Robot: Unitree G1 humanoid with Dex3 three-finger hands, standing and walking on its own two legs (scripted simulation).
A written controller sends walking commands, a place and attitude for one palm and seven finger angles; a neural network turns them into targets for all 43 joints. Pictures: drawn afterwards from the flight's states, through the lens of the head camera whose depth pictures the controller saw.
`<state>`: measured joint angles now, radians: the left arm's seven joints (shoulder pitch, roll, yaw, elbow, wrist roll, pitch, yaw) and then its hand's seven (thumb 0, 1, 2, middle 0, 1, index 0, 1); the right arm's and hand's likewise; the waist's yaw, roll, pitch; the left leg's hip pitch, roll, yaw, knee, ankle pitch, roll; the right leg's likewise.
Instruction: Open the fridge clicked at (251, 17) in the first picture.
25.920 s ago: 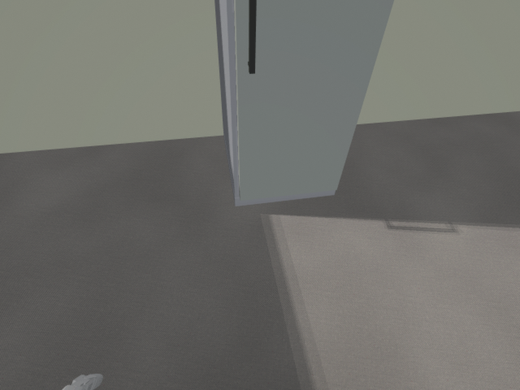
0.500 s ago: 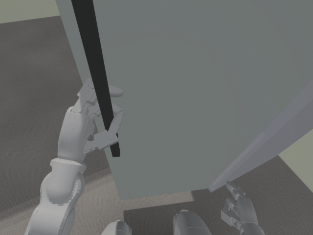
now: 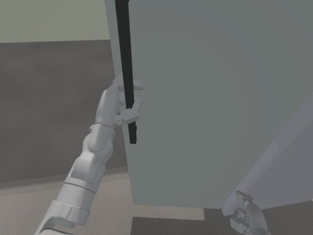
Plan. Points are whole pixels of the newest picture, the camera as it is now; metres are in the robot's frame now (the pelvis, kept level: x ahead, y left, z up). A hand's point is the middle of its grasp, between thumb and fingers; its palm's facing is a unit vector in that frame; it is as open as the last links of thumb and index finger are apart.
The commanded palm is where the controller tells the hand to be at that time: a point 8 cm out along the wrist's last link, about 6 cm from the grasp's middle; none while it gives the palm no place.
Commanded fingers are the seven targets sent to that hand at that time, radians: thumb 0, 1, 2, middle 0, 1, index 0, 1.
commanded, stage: stop walking and hold the door back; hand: left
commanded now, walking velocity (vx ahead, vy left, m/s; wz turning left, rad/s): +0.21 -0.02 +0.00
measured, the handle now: (130, 87) +0.40 +0.10 +0.20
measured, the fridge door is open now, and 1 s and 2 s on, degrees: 78 73 72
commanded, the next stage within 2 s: loosen the grip on the handle in 0.72 s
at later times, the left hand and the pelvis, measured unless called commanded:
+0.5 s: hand (134, 104) +0.37 +0.09 +0.17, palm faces -0.15 -0.98 -0.13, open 5.5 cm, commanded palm +0.35 +0.15 +0.15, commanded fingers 0.00 0.90 0.90 -0.45 -1.40 -0.45 -1.40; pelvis -0.03 +0.05 +0.01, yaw -3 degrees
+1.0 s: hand (131, 99) +0.38 +0.10 +0.17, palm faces -0.12 -0.99 -0.06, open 7.2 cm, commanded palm +0.35 +0.14 +0.16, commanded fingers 0.00 -0.31 0.32 -0.45 -1.40 -0.45 -1.40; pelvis -0.02 +0.02 +0.01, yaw -3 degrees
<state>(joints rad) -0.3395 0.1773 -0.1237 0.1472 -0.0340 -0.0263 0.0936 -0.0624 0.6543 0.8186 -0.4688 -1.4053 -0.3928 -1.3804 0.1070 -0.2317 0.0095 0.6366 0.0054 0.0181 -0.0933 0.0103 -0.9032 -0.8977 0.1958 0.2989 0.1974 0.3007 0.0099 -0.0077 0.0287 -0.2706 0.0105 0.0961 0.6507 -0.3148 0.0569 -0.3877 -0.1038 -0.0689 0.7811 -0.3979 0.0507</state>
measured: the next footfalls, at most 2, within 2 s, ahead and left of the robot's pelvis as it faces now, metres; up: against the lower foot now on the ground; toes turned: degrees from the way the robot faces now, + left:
left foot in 0.32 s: +0.05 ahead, +0.13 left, +0.00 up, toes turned +5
right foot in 0.52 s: +0.05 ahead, -0.10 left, +0.00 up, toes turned -8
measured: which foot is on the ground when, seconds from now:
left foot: down 0.00-0.08, up 0.10-0.30, down 0.32-1.00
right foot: down 0.00-0.32, up 0.34-0.50, down 0.52-1.00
